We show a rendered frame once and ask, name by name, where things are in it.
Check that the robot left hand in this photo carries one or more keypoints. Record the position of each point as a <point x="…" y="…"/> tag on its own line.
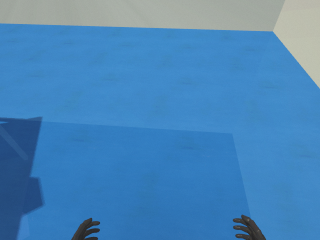
<point x="82" y="231"/>

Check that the robot right hand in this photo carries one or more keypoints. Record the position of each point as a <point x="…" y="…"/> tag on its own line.
<point x="252" y="229"/>

